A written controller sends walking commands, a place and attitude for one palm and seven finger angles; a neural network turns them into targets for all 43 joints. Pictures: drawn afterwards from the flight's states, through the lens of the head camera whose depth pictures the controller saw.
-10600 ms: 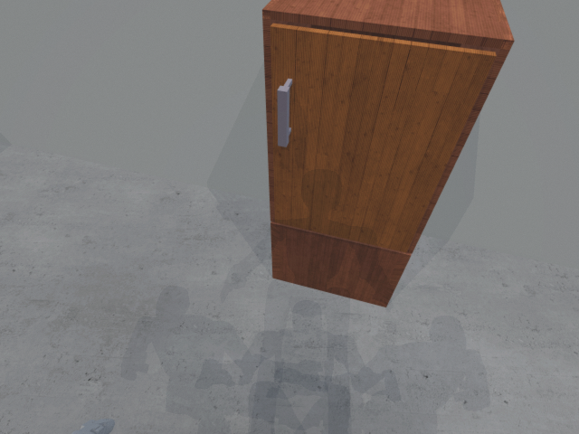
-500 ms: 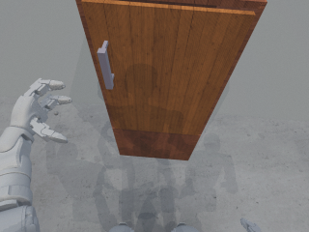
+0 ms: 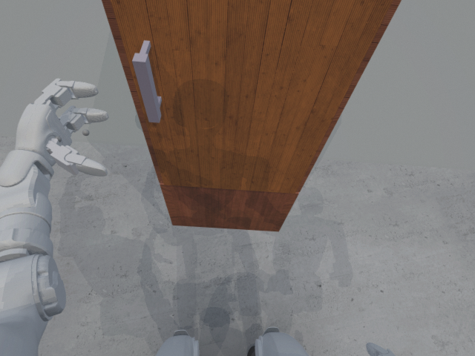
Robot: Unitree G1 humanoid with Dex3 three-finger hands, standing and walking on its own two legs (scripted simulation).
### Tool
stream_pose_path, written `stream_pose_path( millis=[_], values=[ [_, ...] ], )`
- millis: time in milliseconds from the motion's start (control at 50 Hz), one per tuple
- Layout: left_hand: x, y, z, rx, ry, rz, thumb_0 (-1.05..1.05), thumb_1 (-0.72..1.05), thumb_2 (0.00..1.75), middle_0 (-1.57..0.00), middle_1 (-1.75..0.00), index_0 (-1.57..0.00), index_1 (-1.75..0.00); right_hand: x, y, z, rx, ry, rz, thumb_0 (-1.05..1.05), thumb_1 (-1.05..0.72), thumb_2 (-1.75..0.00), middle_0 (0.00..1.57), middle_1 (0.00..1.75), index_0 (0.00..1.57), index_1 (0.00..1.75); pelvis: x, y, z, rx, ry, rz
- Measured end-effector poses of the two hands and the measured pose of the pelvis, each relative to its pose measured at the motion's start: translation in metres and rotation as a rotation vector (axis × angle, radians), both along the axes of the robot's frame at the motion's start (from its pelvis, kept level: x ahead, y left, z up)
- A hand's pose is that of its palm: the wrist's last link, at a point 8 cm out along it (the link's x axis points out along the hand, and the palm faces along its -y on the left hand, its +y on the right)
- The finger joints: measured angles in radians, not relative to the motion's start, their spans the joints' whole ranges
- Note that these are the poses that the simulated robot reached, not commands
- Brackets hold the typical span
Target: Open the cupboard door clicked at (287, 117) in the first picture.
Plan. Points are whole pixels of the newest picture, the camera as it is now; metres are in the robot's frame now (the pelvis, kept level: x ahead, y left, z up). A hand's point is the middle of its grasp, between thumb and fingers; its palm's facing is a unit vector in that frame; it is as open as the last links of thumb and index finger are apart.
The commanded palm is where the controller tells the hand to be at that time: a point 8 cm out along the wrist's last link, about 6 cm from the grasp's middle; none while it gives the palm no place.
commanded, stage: move the hooked fingers beside the handle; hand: left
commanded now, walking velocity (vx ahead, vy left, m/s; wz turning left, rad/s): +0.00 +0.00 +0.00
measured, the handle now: (150, 83) +0.57 +0.15 +0.09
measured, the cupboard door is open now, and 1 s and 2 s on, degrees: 0 0 0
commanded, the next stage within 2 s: slide the fingers in behind the handle in 1.24 s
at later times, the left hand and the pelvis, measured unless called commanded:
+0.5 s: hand (106, 95) +0.53 +0.22 +0.09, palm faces -0.09 -1.00 +0.00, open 14.0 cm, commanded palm +0.52 +0.26 +0.09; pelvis +0.00 +0.01 -0.01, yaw -2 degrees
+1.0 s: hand (102, 103) +0.52 +0.23 +0.09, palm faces -0.08 -1.00 +0.01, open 14.0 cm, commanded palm +0.51 +0.27 +0.08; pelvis +0.02 +0.01 +0.00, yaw -1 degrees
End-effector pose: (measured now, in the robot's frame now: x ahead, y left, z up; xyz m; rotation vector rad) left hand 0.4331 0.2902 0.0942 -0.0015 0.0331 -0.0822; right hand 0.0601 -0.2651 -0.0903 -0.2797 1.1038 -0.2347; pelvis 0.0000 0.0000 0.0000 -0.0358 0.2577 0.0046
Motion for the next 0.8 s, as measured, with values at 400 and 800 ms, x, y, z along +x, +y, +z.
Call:
stream_pose_path(
  millis=[400,800],
  values=[
    [0.067,-0.011,0.002,0.004,-0.003,-0.001,-0.01,-0.5,0.3,-0.3,-1.2,-0.3,-1.2,-0.087,0.006,-0.003,-0.018,0.252,-0.13,0.0,-0.91,-0.9,0.21,0.3,0.2,0.3,0.0,0.007,-0.009,-0.017,0.082,-0.02],
    [0.088,-0.01,-0.012,0.004,0.011,0.012,-0.01,-0.5,0.3,-0.3,-1.2,-0.3,-1.2,-0.082,0.024,-0.001,0.024,0.309,-0.158,0.0,-0.91,-0.9,0.21,0.3,0.2,0.3,0.018,0.014,-0.007,-0.024,0.116,-0.039]
  ],
)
